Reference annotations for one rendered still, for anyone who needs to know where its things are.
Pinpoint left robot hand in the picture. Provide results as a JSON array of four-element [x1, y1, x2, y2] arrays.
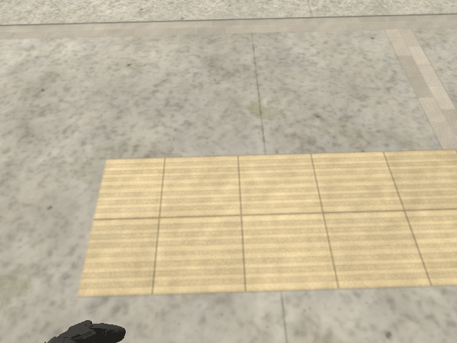
[[44, 320, 126, 343]]

